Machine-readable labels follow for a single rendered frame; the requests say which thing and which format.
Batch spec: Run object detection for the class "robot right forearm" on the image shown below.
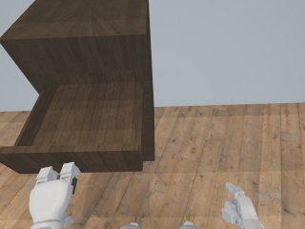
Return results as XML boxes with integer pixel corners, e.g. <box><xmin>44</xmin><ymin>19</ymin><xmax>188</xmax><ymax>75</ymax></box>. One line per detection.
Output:
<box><xmin>240</xmin><ymin>218</ymin><xmax>265</xmax><ymax>229</ymax></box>

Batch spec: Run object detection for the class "handle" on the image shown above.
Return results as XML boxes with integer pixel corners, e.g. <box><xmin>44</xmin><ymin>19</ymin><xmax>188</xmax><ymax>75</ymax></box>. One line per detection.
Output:
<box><xmin>56</xmin><ymin>175</ymin><xmax>78</xmax><ymax>195</ymax></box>

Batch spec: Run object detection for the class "robot right hand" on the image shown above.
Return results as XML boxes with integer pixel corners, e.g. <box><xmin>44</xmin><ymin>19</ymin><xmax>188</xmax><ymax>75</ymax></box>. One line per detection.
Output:
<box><xmin>221</xmin><ymin>182</ymin><xmax>258</xmax><ymax>227</ymax></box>

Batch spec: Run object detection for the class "robot left hand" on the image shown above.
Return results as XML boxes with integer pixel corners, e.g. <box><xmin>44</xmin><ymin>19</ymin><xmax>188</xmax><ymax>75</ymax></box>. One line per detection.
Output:
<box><xmin>29</xmin><ymin>162</ymin><xmax>81</xmax><ymax>228</ymax></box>

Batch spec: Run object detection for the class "robot right shin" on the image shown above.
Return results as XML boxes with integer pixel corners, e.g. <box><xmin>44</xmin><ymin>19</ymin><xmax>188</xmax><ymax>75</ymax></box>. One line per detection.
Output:
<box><xmin>184</xmin><ymin>221</ymin><xmax>193</xmax><ymax>225</ymax></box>

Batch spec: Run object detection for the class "drawer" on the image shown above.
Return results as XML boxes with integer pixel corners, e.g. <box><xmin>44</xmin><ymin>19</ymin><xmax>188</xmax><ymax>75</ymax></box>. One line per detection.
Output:
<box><xmin>0</xmin><ymin>71</ymin><xmax>145</xmax><ymax>175</ymax></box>

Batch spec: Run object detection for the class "robot left forearm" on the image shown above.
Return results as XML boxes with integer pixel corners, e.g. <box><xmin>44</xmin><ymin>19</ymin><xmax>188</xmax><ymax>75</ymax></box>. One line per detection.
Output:
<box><xmin>30</xmin><ymin>219</ymin><xmax>64</xmax><ymax>229</ymax></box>

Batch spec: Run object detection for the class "cabinet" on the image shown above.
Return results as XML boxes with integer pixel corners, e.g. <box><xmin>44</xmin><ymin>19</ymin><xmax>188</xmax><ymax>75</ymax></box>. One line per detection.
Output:
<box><xmin>0</xmin><ymin>0</ymin><xmax>155</xmax><ymax>161</ymax></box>

